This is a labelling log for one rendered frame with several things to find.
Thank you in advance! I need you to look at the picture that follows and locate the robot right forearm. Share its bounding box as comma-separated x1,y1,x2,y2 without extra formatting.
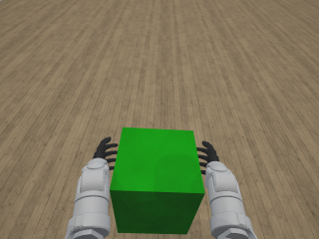
205,161,257,239

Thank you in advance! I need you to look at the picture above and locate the robot left hand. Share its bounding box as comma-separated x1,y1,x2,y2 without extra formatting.
93,136,118,170

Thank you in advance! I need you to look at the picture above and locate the robot right hand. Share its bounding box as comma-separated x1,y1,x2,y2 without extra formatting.
196,140,219,175

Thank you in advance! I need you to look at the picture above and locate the robot left forearm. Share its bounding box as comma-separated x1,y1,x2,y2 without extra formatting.
65,157,111,239

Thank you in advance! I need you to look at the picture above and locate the carton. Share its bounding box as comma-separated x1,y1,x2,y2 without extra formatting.
110,127,205,235

